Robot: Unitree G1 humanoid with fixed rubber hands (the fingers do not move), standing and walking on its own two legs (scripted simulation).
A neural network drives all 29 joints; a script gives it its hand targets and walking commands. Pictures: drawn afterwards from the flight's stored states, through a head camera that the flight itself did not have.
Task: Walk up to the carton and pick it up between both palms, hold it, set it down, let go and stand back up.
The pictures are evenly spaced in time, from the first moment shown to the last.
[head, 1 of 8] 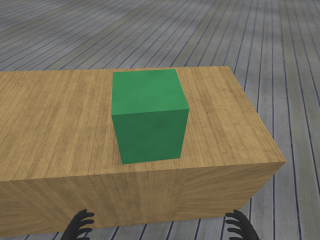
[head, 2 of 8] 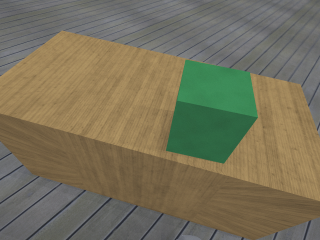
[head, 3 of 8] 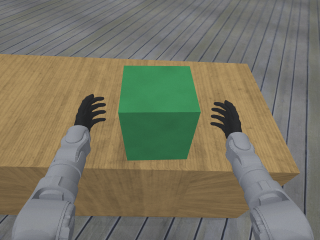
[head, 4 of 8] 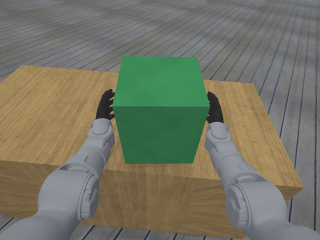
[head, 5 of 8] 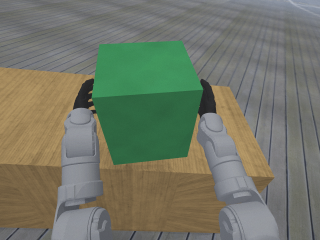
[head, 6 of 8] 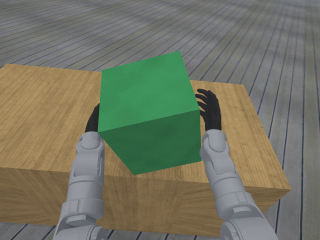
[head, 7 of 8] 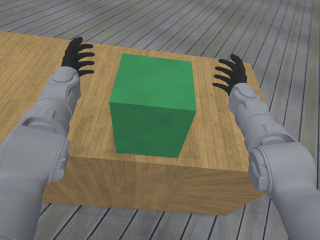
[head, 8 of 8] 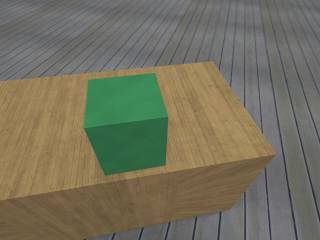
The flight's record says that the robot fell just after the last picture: no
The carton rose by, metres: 0.20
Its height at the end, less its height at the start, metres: +0.00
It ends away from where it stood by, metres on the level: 0.02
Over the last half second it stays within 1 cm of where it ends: yes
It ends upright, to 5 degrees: yes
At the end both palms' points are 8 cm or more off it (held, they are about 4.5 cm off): yes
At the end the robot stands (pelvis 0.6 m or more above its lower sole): yes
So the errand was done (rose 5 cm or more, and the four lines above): yes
